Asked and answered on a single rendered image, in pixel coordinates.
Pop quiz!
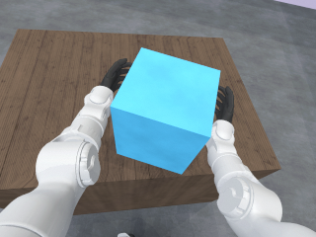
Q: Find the left robot upper arm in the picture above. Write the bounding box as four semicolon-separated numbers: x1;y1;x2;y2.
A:
0;141;101;237

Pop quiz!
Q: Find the right robot hand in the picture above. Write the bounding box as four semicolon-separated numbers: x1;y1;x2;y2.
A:
214;85;234;123

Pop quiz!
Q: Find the robot left forearm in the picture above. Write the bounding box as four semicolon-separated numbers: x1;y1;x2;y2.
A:
36;86;114;181

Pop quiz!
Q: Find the pedestal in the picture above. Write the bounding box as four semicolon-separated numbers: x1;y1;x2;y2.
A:
0;29;281;215

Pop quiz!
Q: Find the carton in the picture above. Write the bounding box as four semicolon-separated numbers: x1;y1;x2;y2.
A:
110;47;220;175

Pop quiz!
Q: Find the right robot upper arm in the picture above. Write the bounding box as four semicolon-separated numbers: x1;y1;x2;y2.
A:
216;177;316;237

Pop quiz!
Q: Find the robot right forearm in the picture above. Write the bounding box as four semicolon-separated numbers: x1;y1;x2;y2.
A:
205;119;265;194

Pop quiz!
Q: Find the left robot hand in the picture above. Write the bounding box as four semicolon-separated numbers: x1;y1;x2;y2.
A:
100;58;133;93

